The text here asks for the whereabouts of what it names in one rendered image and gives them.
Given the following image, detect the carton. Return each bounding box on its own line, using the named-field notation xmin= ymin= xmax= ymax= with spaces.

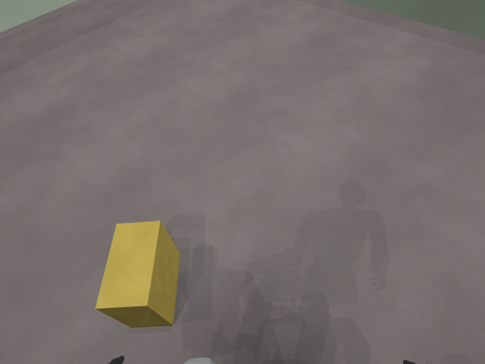
xmin=95 ymin=221 xmax=180 ymax=328

